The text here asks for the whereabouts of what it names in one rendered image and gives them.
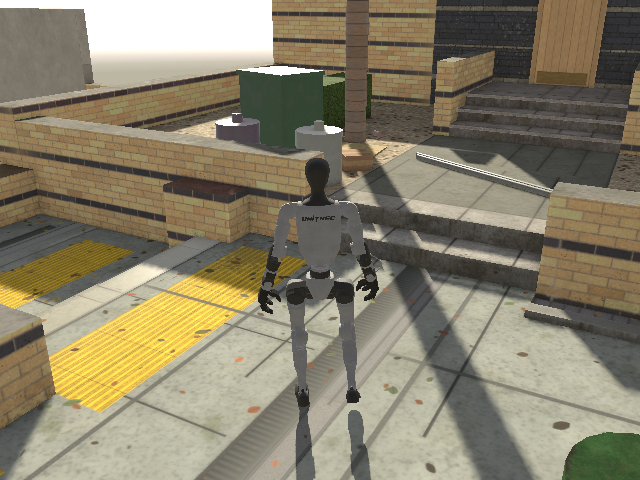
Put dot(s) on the left robot hand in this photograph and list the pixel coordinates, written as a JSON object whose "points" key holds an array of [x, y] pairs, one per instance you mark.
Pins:
{"points": [[263, 299]]}

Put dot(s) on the robot left upper arm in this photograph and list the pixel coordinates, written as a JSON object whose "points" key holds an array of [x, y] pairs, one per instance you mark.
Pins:
{"points": [[287, 211]]}

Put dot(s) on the robot right forearm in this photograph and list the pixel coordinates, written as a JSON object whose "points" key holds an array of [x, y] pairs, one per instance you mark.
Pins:
{"points": [[367, 265]]}

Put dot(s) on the robot right upper arm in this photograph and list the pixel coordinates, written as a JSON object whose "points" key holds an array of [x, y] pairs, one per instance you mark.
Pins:
{"points": [[350, 211]]}

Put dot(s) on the right robot hand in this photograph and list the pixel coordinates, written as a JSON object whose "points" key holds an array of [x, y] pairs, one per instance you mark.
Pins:
{"points": [[369, 285]]}

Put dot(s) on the humanoid robot head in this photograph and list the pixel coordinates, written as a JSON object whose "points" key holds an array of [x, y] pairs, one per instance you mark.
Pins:
{"points": [[317, 173]]}

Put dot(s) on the right robot foot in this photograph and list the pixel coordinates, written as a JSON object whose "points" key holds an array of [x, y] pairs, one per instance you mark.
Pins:
{"points": [[352, 396]]}

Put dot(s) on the robot left forearm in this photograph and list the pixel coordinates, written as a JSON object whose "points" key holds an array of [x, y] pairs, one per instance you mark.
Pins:
{"points": [[271, 270]]}

